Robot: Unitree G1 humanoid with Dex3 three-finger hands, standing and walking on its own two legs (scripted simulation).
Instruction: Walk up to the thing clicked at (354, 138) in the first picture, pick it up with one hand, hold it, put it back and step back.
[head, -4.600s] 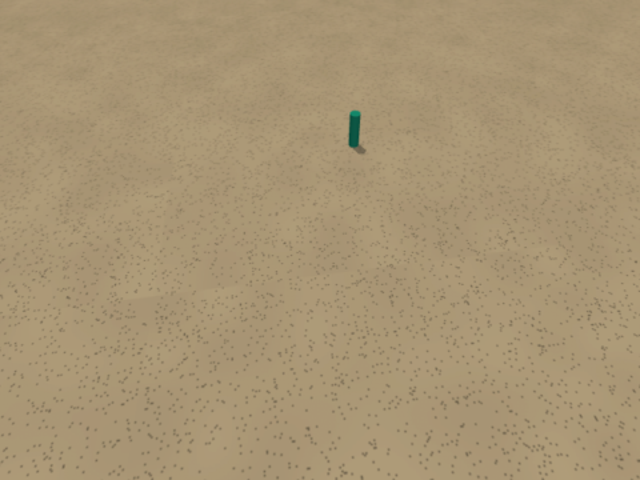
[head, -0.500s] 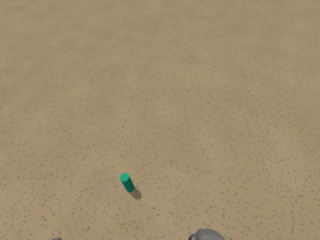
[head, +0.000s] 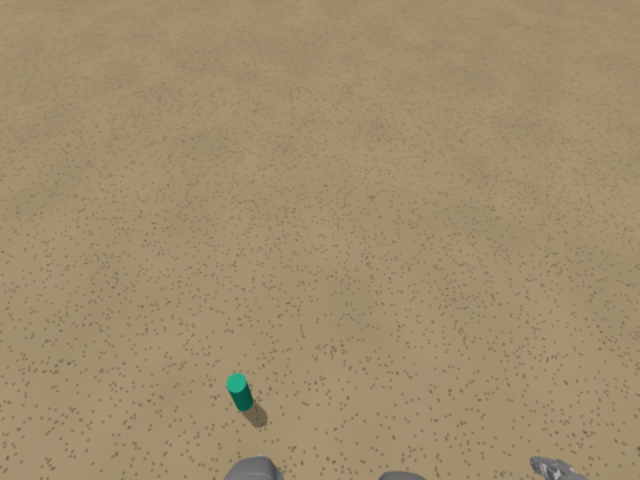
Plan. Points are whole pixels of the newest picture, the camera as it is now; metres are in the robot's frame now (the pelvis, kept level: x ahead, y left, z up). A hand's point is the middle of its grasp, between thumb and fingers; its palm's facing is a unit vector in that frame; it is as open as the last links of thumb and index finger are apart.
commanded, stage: walk up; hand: left
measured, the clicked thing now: (240, 393) +0.40 +0.22 -0.67
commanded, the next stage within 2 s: none
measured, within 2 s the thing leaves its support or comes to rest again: neither
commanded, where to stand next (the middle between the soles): +0.09 -0.01 m, yaw +1 degrees
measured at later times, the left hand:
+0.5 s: hand out of the picture +0.13 +0.27 -0.14, palm faces -0.02 -0.92 -0.39, open 7.4 cm
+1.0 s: hand out of the picture +0.12 +0.25 -0.14, palm faces +0.00 -0.94 -0.34, open 7.4 cm
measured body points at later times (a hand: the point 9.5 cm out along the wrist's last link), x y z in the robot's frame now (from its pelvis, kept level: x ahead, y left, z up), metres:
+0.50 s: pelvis +0.05 +0.00 +0.00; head +0.07 -0.01 +0.45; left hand +0.13 +0.32 -0.11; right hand +0.14 -0.31 -0.12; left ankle +0.08 +0.12 -0.72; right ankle +0.00 -0.13 -0.72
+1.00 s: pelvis +0.05 -0.01 +0.01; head +0.07 -0.01 +0.46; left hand +0.12 +0.30 -0.12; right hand +0.13 -0.32 -0.12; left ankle +0.08 +0.12 -0.72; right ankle +0.03 -0.13 -0.72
